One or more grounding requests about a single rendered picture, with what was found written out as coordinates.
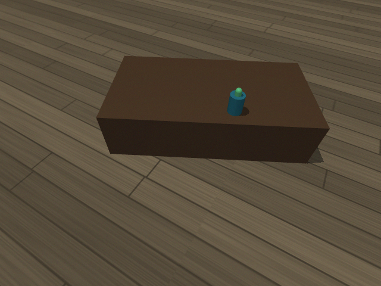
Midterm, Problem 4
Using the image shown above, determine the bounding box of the bottle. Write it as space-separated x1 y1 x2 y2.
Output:
227 88 246 116

